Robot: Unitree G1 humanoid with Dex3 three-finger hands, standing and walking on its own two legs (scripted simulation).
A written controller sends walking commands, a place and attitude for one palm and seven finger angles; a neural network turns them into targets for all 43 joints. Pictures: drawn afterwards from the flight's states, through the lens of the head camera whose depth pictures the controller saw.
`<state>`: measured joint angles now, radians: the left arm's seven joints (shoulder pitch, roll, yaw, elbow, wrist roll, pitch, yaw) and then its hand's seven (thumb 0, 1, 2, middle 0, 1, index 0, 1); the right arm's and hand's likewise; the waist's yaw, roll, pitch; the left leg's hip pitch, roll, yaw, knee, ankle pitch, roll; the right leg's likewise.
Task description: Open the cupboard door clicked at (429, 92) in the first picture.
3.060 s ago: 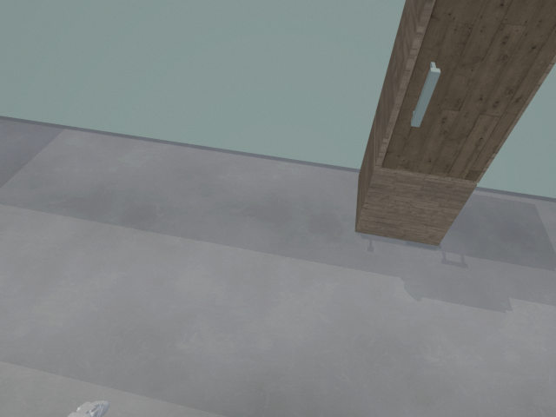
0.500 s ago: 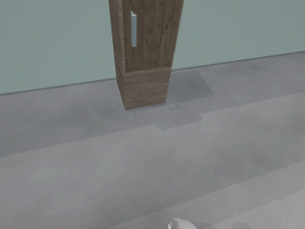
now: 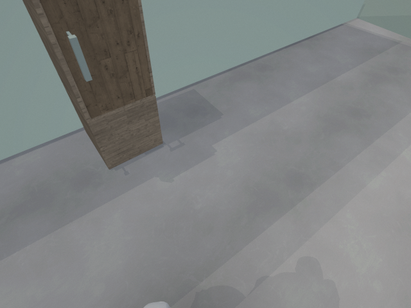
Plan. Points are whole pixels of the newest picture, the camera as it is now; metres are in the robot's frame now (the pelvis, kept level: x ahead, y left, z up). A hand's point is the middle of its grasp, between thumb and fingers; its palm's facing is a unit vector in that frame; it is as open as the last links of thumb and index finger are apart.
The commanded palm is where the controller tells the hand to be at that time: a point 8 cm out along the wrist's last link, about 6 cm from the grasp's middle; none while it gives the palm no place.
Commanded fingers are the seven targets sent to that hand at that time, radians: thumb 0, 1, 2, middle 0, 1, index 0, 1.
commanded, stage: walk to a spot facing it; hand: left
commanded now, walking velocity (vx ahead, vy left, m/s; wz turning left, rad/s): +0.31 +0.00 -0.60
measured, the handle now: (78, 56) +0.94 +0.55 -0.03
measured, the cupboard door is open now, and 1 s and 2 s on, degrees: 0 0 0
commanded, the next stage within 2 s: turn to face it in 1.18 s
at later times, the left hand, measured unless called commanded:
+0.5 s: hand (156, 236) +0.32 +0.15 -0.18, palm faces -0.35 -0.93 -0.14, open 7.4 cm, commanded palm none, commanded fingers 0.00 0.90 0.90 -0.20 -0.30 -0.20 -0.30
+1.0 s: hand (193, 179) +0.50 +0.07 -0.18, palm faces -0.45 -0.87 -0.21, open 7.3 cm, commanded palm none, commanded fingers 0.00 0.90 0.90 -0.20 -0.30 -0.20 -0.30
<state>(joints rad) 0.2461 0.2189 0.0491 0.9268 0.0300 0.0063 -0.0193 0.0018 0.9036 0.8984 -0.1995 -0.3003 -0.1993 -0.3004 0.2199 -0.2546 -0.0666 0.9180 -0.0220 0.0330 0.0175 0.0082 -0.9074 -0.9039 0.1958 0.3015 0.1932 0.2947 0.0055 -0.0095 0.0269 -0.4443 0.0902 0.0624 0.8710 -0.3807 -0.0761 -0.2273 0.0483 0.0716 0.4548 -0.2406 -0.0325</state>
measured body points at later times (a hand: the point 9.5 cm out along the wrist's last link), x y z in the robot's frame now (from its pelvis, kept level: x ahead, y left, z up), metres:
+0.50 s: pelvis +0.16 +0.01 -0.01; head +0.21 +0.02 +0.44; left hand +0.33 +0.20 -0.16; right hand +0.00 -0.16 -0.14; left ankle +0.05 +0.13 -0.74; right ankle +0.23 -0.16 -0.69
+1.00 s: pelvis +0.37 -0.09 -0.01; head +0.40 -0.08 +0.44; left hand +0.53 +0.11 -0.16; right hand +0.37 -0.35 -0.13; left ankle +0.53 -0.01 -0.72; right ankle +0.28 -0.14 -0.74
